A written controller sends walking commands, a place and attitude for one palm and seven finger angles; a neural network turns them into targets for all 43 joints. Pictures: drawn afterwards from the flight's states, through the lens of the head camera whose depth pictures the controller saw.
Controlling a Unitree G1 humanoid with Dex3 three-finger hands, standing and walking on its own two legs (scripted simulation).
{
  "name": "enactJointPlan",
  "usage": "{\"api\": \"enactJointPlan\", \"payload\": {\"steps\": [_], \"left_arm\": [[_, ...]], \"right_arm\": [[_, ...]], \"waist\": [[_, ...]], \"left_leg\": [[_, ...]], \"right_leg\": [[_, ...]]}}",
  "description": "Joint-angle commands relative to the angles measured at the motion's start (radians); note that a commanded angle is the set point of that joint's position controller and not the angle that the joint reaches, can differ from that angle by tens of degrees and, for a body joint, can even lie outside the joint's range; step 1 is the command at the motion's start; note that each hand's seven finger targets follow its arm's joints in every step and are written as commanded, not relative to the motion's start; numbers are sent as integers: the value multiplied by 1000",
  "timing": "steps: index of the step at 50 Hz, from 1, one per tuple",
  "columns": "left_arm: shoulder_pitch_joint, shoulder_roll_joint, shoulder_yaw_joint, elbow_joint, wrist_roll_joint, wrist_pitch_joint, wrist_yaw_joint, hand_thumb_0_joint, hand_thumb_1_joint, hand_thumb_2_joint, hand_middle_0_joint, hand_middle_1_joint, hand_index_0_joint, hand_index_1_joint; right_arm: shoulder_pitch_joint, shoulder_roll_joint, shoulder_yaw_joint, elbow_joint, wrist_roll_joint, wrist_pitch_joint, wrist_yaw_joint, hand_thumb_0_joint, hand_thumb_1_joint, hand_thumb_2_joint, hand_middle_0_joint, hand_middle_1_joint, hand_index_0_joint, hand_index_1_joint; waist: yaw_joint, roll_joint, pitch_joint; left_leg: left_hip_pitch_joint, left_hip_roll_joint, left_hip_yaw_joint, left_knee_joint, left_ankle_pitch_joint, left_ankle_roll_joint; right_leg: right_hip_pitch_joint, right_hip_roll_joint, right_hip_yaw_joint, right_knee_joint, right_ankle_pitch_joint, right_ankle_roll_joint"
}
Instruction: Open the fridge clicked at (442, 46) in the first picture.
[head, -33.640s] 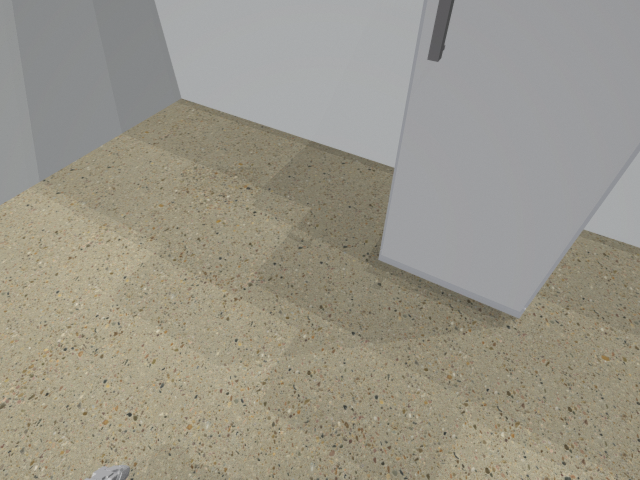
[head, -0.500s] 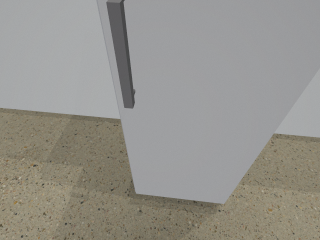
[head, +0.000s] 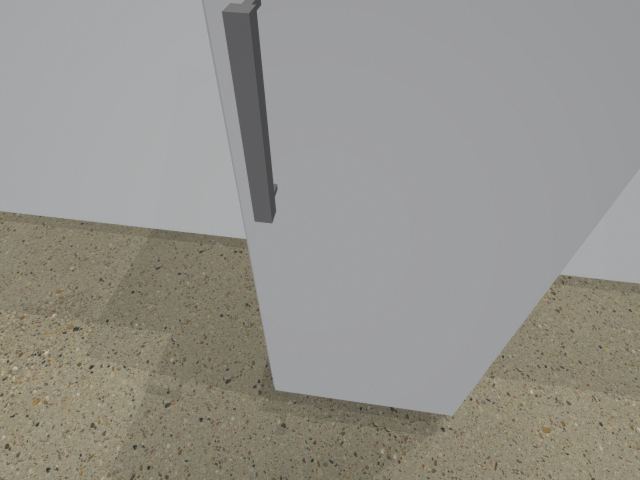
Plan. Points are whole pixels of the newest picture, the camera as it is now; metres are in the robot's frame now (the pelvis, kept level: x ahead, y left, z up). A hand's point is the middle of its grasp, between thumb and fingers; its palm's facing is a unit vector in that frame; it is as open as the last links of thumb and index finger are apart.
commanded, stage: look again from close up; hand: left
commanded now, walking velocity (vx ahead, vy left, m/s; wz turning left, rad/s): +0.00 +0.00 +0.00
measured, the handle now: (260, 124) +0.46 +0.11 +0.23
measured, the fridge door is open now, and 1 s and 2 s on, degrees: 0 0 0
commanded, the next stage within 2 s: none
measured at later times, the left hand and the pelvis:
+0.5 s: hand out of the picture +0.08 +0.23 -0.16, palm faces -0.02 -0.95 -0.32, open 7.4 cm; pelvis +0.01 -0.01 +0.00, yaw +0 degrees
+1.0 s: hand out of the picture +0.08 +0.23 -0.16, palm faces -0.02 -0.95 -0.32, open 7.4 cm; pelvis +0.02 -0.01 +0.00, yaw +0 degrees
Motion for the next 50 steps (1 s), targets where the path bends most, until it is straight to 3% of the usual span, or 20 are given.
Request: {"api": "enactJointPlan", "payload": {"steps": [1, 24, 36, 50], "left_arm": [[-40, 198, 35, -60, 2, -20, 15, 0, 900, 900, -200, -300, -200, -300], [-54, 197, 39, -58, 2, -23, 16, 0, 900, 900, -200, -300, -200, -300], [-61, 205, 39, -58, 2, -23, 12, 0, 900, 900, -200, -300, -200, -300], [-57, 205, 39, -52, 1, -23, 13, 0, 900, 900, -200, -300, -200, -300]], "right_arm": [[-32, -193, -34, -57, 1, -23, -14, 0, -900, -900, 200, 300, 200, 300], [-30, -190, -31, -48, -1, -27, -18, 0, -900, -900, 200, 300, 200, 300], [-38, -196, -30, -48, 0, -26, -17, 0, -900, -900, 200, 300, 200, 300], [-39, -196, -29, -46, -1, -28, -20, 0, -900, -900, 200, 300, 200, 300]], "waist": [[-6, -11, -28], [-4, -2, -47], [-3, -6, -37], [-2, -4, -40]], "left_leg": [[-59, 154, -133, -95, 38, -12], [-35, 160, -126, -91, 122, -14], [-35, 157, -127, -100, 76, -14], [-17, 161, -122, -98, 129, -15]], "right_leg": [[45, -105, 109, -51, 47, -34], [76, -109, 104, -48, 128, -37], [65, -107, 111, -67, 80, -36], [76, -109, 103, -62, 135, -37]]}}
